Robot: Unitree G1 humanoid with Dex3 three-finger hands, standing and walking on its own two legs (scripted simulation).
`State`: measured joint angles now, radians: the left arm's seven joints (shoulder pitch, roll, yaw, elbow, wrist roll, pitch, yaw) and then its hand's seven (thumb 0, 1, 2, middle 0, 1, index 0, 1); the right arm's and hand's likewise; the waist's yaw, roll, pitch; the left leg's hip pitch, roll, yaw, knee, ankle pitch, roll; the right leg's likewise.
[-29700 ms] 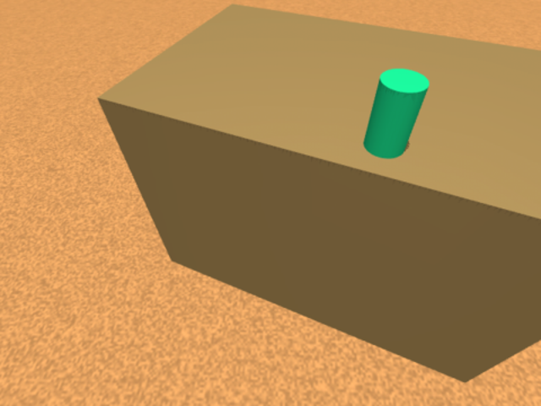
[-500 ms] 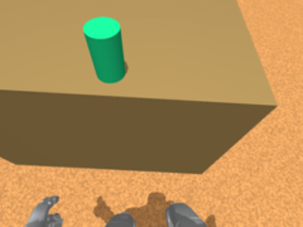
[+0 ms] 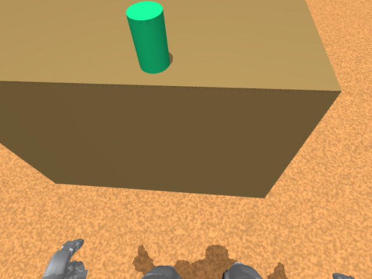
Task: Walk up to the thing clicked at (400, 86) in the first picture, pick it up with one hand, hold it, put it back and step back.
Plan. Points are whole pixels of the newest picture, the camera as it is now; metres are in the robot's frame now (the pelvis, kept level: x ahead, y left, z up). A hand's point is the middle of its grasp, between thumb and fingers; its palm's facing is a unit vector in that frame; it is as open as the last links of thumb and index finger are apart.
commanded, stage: step back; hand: left
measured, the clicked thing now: (150, 39) +0.65 +0.14 +0.12
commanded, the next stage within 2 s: none
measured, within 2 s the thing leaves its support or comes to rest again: neither
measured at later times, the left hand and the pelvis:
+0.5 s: hand out of the picture -0.08 +0.25 -0.15, palm faces -0.09 -0.91 -0.40, open 7.4 cm; pelvis -0.16 -0.02 -0.01, yaw -5 degrees
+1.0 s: hand out of the picture -0.19 +0.24 -0.14, palm faces -0.04 -0.92 -0.39, open 7.4 cm; pelvis -0.32 -0.02 +0.00, yaw -3 degrees
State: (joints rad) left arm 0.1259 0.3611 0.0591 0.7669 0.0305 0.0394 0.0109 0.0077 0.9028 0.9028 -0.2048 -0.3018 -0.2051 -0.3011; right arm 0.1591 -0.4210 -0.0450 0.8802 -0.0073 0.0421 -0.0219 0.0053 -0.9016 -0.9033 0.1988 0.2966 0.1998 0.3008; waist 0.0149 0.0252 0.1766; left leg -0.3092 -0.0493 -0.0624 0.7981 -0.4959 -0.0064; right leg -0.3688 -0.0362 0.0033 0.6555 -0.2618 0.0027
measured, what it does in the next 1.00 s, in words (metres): walks backwards: left foot, then right foot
